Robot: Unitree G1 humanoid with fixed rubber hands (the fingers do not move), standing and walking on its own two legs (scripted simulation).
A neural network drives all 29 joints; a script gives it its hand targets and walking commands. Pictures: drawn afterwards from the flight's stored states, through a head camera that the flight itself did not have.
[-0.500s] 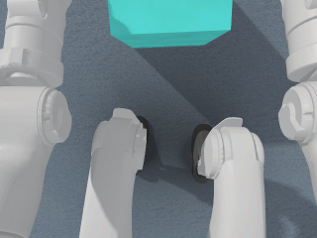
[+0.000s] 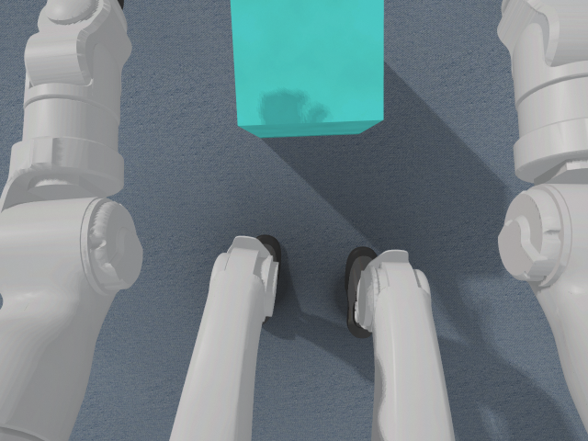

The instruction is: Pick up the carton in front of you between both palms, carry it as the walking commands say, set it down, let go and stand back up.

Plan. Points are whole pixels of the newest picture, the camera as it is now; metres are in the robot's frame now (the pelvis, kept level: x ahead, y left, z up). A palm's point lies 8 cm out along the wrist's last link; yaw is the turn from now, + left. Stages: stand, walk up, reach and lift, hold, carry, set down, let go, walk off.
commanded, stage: set down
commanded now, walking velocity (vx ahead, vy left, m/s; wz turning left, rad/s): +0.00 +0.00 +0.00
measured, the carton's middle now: (307, 72) +0.56 +0.04 -0.40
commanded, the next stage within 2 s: let go in 0.30 s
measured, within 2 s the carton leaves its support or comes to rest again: neither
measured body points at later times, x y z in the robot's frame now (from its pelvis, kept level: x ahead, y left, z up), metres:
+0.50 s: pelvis +0.03 +0.00 +0.14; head +0.35 +0.01 +0.45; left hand +0.54 +0.24 +0.02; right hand +0.57 -0.17 +0.02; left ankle +0.09 +0.11 -0.49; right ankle +0.09 -0.12 -0.49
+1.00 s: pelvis +0.08 +0.01 +0.23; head +0.25 +0.00 +0.64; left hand +0.36 +0.25 +0.13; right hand +0.39 -0.21 +0.12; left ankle +0.09 +0.11 -0.49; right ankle +0.09 -0.12 -0.49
